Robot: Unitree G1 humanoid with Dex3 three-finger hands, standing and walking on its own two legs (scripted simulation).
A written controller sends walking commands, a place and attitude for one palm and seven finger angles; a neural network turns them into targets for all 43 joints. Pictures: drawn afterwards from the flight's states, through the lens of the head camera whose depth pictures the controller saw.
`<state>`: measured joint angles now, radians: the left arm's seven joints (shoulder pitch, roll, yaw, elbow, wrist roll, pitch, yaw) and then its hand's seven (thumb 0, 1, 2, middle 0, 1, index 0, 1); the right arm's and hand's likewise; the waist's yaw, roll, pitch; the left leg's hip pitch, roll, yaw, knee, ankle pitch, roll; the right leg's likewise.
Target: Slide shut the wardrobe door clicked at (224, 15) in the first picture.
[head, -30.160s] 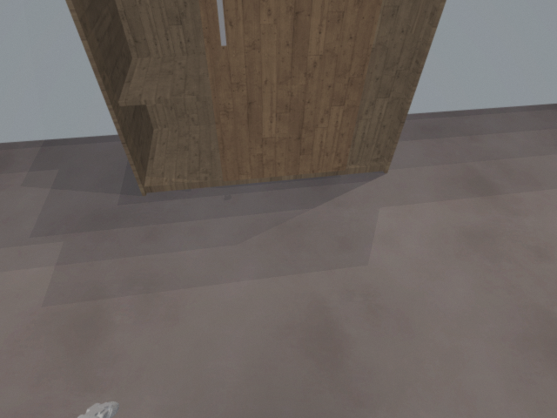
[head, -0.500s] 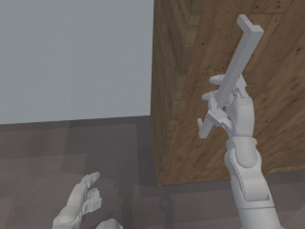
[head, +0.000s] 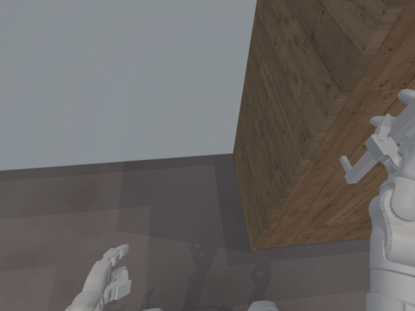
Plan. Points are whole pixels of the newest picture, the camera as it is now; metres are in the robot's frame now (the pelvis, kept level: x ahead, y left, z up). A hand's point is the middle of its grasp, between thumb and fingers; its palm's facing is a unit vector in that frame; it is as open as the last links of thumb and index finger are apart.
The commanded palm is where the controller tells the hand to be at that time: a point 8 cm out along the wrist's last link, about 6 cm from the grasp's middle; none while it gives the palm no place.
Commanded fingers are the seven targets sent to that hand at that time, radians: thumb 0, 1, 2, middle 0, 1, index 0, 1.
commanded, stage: step sideways, sliding the door along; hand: right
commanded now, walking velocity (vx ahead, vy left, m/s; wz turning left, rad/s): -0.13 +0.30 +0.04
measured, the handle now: (392, 118) +0.37 -0.32 +0.17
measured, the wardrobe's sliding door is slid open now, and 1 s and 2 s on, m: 0.00 0.00 0.00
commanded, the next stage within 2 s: stop walking and hold the door there in 0.20 s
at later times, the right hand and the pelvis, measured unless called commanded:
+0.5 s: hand (384, 142) +0.34 -0.29 +0.15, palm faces +0.59 +0.70 -0.39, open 6.7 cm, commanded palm +0.27 -0.30 +0.16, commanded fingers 0.00 -0.90 -0.90 0.45 1.40 0.45 1.40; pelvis +0.07 +0.06 +0.00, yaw +4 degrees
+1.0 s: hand (379, 142) +0.34 -0.28 +0.16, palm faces +0.65 +0.69 -0.33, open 6.7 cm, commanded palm +0.28 -0.29 +0.16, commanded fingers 0.00 -0.90 -0.90 0.45 1.40 0.45 1.40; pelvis +0.08 +0.06 +0.02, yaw +8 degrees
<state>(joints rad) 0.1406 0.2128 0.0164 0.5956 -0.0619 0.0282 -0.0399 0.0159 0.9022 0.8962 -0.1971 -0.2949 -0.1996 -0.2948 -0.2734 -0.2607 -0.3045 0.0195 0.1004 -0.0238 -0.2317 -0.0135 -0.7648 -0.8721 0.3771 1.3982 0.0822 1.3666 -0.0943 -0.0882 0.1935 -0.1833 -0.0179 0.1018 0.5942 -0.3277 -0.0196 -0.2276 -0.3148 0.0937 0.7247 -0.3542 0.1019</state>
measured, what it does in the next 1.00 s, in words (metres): steps on the spot: right foot, then left foot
